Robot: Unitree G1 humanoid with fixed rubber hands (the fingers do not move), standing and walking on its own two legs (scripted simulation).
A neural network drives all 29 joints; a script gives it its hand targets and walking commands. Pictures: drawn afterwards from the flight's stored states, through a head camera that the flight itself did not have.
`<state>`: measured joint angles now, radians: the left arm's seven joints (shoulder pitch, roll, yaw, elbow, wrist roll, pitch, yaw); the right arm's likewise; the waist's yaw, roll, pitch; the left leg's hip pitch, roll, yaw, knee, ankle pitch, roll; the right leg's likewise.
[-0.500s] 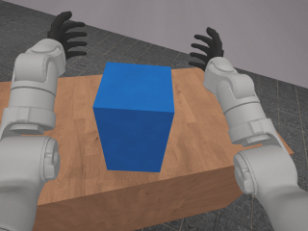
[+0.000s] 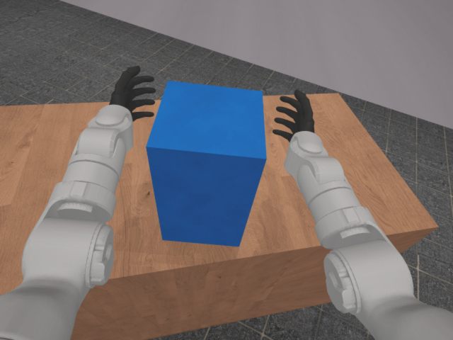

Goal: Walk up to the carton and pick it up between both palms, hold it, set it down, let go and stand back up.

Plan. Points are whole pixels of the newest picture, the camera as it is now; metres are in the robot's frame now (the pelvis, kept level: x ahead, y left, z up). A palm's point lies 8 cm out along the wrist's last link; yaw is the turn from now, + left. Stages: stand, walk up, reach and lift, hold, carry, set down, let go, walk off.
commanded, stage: reach and lift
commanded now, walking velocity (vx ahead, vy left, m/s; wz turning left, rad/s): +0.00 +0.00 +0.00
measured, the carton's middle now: (207, 172) +0.41 +0.02 +0.05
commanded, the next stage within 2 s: none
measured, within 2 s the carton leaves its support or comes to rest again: neither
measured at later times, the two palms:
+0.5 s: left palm (139, 130) +0.46 +0.15 +0.11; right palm (296, 150) +0.42 -0.14 +0.11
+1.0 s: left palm (143, 134) +0.45 +0.14 +0.11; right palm (281, 154) +0.42 -0.11 +0.10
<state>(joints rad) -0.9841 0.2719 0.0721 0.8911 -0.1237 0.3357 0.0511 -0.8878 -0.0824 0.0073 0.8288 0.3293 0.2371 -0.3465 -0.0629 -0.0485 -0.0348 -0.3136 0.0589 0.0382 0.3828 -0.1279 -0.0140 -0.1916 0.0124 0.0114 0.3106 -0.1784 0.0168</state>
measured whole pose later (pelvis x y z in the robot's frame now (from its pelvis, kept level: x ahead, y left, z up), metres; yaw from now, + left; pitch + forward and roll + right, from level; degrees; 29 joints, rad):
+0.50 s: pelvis +0.02 +0.00 +0.00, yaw -1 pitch +6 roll -1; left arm -0.87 0.18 0.13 0.90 -0.02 0.16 0.02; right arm -0.78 -0.05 0.00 0.86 0.27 0.05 -0.33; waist -0.05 -0.04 -0.05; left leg -0.35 0.06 0.05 0.39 -0.15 -0.02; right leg -0.22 0.01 0.02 0.31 -0.19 0.02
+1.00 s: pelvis +0.02 +0.01 +0.00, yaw -1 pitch +5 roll -2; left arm -0.86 0.06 0.23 0.88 0.16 0.12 0.04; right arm -0.77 0.06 -0.17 0.91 0.07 -0.06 -0.30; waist -0.04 -0.06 -0.03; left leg -0.33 0.05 0.05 0.40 -0.16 0.00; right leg -0.20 0.00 0.02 0.28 -0.18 0.03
